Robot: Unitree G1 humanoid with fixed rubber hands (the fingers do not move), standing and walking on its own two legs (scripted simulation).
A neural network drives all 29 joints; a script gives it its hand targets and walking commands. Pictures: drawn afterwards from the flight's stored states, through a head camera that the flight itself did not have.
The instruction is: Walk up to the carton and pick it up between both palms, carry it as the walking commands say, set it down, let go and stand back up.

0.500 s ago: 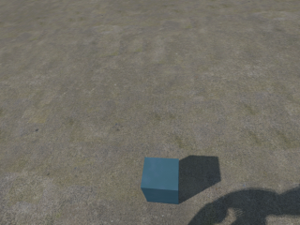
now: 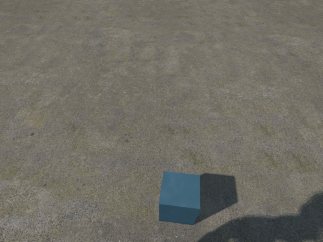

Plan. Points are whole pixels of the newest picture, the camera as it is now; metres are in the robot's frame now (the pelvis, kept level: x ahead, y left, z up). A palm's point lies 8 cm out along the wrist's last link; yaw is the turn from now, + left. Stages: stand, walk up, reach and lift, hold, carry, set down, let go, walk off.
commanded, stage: walk up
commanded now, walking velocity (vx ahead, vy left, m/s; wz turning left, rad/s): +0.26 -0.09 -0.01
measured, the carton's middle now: (178, 199) +0.45 -0.05 -0.63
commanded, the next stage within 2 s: none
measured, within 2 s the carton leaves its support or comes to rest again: neither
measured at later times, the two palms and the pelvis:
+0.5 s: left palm out of the picture +0.13 +0.27 -0.15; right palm out of the picture -0.03 -0.18 -0.09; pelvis +0.08 +0.03 +0.01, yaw -1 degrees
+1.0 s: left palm out of the picture +0.14 +0.17 -0.13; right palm out of the picture +0.08 -0.29 -0.15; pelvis +0.10 -0.06 +0.00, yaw -1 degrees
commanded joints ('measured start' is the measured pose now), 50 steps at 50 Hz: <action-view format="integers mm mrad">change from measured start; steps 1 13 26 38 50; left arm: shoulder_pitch -39 -154 -314 -247 -196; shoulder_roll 16 110 45 90 88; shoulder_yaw -1 6 -35 -63 -73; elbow -68 -62 -83 -94 -68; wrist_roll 4 -12 -30 -30 -25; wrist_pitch -7 59 43 -26 -35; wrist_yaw -48 -38 7 31 41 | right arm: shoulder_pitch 55 348 361 242 136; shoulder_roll -152 -105 -61 -19 -12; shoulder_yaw -7 17 36 26 6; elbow -36 9 -8 41 59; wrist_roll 6 14 2 0 2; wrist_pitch -48 -66 -54 36 64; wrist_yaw -17 -55 -78 -47 -45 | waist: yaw -17 -53 -100 -42 -53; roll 87 319 209 -150 -32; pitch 233 85 80 83 116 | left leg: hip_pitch -67 227 325 5 -2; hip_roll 339 239 265 48 55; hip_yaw -454 -112 -145 -108 -139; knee -480 -187 -111 187 199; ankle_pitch -339 819 970 -315 -163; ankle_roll -58 -200 56 -32 -44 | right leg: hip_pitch -291 -305 -218 141 65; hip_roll -1 113 97 -165 -152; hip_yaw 101 102 33 272 280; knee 394 481 115 -427 -529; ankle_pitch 197 284 155 540 113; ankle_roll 13 37 35 -184 -130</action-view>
